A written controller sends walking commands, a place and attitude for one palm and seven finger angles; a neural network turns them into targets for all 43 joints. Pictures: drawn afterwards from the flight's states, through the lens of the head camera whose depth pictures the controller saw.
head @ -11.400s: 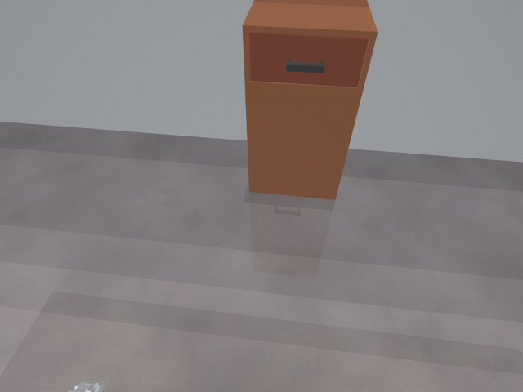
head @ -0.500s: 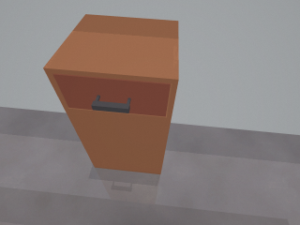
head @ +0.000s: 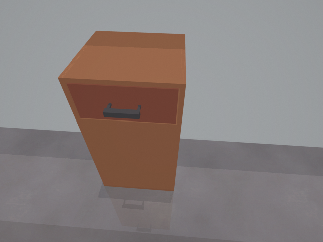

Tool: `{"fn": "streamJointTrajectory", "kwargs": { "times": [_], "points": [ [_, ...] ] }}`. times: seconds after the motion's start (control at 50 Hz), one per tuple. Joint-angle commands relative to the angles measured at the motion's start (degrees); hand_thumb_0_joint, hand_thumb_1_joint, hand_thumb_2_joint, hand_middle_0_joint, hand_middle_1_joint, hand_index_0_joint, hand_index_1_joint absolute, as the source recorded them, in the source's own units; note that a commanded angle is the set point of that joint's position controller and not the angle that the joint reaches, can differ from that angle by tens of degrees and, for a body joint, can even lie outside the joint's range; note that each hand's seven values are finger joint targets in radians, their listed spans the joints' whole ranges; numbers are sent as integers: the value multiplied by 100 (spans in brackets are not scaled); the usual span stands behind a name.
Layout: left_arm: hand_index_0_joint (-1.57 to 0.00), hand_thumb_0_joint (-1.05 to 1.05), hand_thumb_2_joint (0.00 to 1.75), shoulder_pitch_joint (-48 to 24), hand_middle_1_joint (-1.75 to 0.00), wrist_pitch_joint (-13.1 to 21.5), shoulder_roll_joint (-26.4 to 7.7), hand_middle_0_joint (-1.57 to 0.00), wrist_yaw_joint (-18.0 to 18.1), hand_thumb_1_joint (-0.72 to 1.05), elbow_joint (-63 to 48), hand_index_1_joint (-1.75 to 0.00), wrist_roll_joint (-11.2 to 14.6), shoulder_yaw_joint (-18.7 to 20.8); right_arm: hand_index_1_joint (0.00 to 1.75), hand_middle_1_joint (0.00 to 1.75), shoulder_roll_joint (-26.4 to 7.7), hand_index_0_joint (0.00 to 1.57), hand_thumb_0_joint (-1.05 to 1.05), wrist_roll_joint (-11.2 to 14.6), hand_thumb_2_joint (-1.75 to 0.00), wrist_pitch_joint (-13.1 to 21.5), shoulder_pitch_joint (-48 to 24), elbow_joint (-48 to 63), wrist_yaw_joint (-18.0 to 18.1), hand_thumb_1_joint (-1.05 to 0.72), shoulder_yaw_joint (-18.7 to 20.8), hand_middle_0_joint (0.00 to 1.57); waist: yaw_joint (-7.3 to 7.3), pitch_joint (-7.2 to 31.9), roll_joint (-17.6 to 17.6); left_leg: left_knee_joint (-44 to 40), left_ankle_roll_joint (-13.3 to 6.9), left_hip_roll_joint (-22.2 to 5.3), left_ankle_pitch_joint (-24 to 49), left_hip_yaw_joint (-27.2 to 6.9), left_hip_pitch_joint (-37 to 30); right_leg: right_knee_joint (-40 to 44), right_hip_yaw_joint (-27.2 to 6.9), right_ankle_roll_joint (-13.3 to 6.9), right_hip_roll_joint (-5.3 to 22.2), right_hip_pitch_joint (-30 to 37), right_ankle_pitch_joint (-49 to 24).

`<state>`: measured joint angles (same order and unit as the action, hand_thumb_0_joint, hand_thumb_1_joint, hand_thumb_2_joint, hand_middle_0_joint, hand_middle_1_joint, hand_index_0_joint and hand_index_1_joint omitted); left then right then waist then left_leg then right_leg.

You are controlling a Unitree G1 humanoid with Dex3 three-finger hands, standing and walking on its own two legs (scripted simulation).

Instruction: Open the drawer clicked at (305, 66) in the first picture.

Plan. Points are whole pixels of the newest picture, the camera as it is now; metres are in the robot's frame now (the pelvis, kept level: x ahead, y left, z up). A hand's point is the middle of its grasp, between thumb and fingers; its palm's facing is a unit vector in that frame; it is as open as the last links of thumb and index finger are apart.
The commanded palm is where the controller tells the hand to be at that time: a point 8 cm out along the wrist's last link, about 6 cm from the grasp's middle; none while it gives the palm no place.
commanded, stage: come to a stop and stand still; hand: left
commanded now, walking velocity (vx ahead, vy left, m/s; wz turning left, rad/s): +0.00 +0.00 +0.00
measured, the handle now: (123, 109) +0.59 +0.17 -0.03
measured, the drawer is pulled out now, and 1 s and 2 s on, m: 0.00 0.00 0.00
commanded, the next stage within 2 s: look again from close up in 0.14 s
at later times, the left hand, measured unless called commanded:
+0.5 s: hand out of the picture -0.02 +0.14 -0.17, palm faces +0.04 -0.99 -0.13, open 7.4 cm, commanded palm none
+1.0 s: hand out of the picture +0.01 +0.16 -0.18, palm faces +0.01 -0.99 -0.17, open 7.4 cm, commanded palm none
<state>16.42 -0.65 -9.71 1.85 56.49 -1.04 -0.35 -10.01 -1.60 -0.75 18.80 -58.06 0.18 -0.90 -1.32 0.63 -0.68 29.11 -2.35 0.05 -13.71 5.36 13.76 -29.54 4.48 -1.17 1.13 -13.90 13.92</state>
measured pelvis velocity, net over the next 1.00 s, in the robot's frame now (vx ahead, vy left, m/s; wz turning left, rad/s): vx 0.02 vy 0.00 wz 0.00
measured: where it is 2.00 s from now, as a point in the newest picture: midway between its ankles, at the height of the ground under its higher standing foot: outside the picture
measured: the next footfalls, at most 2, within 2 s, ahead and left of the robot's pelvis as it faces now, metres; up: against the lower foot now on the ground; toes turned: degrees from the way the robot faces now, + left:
none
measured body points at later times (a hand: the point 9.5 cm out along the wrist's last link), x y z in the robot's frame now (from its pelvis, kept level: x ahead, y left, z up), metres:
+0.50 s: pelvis +0.01 +0.00 +0.00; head +0.01 +0.00 +0.45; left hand -0.02 +0.20 -0.16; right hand -0.01 -0.20 -0.16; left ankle +0.03 +0.09 -0.74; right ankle +0.02 -0.11 -0.74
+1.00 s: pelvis +0.02 +0.00 +0.00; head +0.03 +0.00 +0.45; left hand +0.01 +0.21 -0.16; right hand +0.01 -0.21 -0.16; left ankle +0.03 +0.09 -0.74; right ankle +0.02 -0.11 -0.74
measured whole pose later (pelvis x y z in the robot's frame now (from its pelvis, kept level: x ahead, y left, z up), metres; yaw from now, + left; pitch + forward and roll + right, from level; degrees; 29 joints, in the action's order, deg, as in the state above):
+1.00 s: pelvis +0.02 +0.00 +0.00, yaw +0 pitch -1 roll -1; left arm 19.4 1.3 -6.6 2.9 62.5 -1.1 -1.1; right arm -7.8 -0.8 0.3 18.0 -62.4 1.0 -0.8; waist -0.7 -0.9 -0.9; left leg 30.3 -1.9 -0.8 -16.3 4.9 13.6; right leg -27.7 4.8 -1.0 0.2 -12.4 14.8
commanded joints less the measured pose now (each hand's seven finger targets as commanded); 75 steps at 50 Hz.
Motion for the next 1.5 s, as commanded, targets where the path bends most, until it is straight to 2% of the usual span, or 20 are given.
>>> {"fn": "streamJointTrajectory", "kwargs": {
  "times": [0.0,0.16,0.2,0.42,0.58,0.68,0.88,0.9,0.92,0.94,0.96,0.98,1.0,1.02,1.06,1.1,1.16,1.18,1.22,1.48],
  "points": [
    [-20,0,90,284,-30,119,-552,-20,0,90,-173,-30,12,108,30,30,-565,20,0,21,-90,111,201,197,61,-90,127,20,94,-697,144,-1034,-81,-548,-1181,-891,667,868,-708,-163,451,-226,1120],
    [-20,0,90,596,-30,157,-377,-20,-6,90,143,-30,21,68,30,30,-425,20,0,44,-90,133,396,-104,88,-90,101,20,105,-682,100,-1008,-78,-545,-1093,-854,652,914,-733,-170,474,-220,1019],
    [-20,0,90,650,-30,178,-324,-20,-4,90,227,-30,23,64,30,30,-378,20,0,53,-90,161,440,-172,100,-90,94,20,100,-546,40,-998,-79,-562,-902,-866,533,865,-706,-170,469,-143,760],
    [-20,0,90,868,-30,216,-92,-20,32,90,528,-30,19,28,30,30,-206,20,0,97,-90,233,418,-410,154,-90,64,20,140,-502,72,-938,-68,-616,-126,-744,270,776,-604,-139,491,89,-146],
    [-20,0,90,838,-30,220,-63,-20,52,90,555,-30,5,34,30,30,-141,20,0,101,-90,231,351,-478,165,-90,71,20,131,-581,161,-865,-47,-613,212,-678,130,815,-592,-126,501,82,-340],
    [-20,0,90,818,-30,215,-67,-20,53,90,556,-30,12,40,30,30,-137,20,0,94,-90,236,304,-510,171,-90,57,20,164,-661,71,-905,-39,-609,307,-662,137,836,-574,-126,509,143,-428],
    [-20,0,90,772,-30,214,-100,-20,49,90,529,-30,20,49,30,30,-145,20,0,99,-90,237,293,-526,177,-90,60,20,158,-550,122,-932,-28,-619,515,-664,30,880,-572,-117,515,299,-653],
    [-20,0,90,998,-30,285,-415,-20,264,90,714,-30,-37,42,30,30,-421,20,0,153,-90,279,-415,-82,124,-90,111,20,367,-912,-23,170,204,-635,761,-453,322,865,-915,-60,838,-105,-2359],
    [-20,0,90,666,-30,338,-623,-20,207,90,417,-30,12,66,30,30,-111,20,0,122,-90,191,8,22,97,-90,104,20,-32,-399,-69,2,206,-384,-412,-546,130,944,-1138,-266,1043,-63,-867],
    [-20,0,90,418,-30,342,-596,-20,156,90,290,-30,19,61,30,30,-161,20,0,96,-90,180,228,-29,71,-90,100,20,-76,-269,-4,-120,170,-400,-383,-590,29,911,-1016,-352,872,-255,408],
    [-20,0,90,378,-30,340,-490,-20,130,90,252,-30,21,44,30,30,-191,20,0,76,-90,210,321,-30,60,-90,107,20,-92,-238,-288,-280,112,-461,-91,-675,2,763,-891,-338,699,-320,559],
    [-20,0,90,383,-30,323,-490,-20,110,90,257,-30,21,43,30,30,-216,20,0,65,-90,234,385,-39,57,-90,88,20,-56,-177,-492,-417,15,-573,19,-741,35,606,-684,-282,568,-194,410],
    [-20,0,90,452,-30,304,-404,-20,95,90,276,-30,24,33,30,30,-248,20,0,70,-90,255,342,-2,73,-90,80,20,10,-169,-464,-519,-52,-629,160,-850,124,507,-598,-239,478,-22,179],
    [-20,0,90,467,-30,293,-366,-20,86,90,312,-30,26,15,30,30,-286,20,0,84,-90,264,326,23,85,-90,78,20,43,-221,-164,-577,-83,-652,233,-886,216,462,-546,-210,436,99,40],
    [-20,0,90,481,-30,267,-287,-20,71,90,352,-30,39,-7,30,30,-346,20,0,89,-90,274,305,21,106,-90,71,20,76,-357,106,-683,-99,-650,272,-868,235,476,-533,-185,440,142,-83],
    [-20,0,90,461,-30,239,-285,-20,59,90,360,-30,36,-11,30,30,-369,20,0,82,-90,276,301,-23,110,-90,50,20,103,-560,28,-816,-123,-646,301,-891,294,472,-518,-166,419,147,-121],
    [-20,0,90,459,-30,220,-309,-20,53,90,395,-30,49,-15,30,30,-387,20,0,83,-90,255,271,-108,111,-90,35,20,117,-702,213,-893,-99,-610,193,-824,235,566,-549,-143,454,111,-119],
    [-20,0,90,440,-30,220,-328,-20,48,90,400,-30,43,-9,30,30,-385,20,0,81,-90,260,307,-136,110,-90,26,20,116,-679,111,-937,-103,-606,229,-833,220,559,-542,-142,450,156,-139],
    [-20,0,90,441,-30,223,-336,-20,46,90,409,-30,49,-2,30,30,-401,20,0,81,-90,258,273,-186,111,-90,20,20,127,-635,228,-924,-101,-600,327,-786,128,595,-548,-129,473,191,-248],
    [-20,0,90,437,-30,220,-325,-20,48,90,574,-30,47,35,30,30,-347,20,0,87,-90,276,233,-489,166,-90,4,20,128,-412,84,-859,-67,-616,1113,-663,-313,616,-518,-104,521,449,-940]
  ]
}}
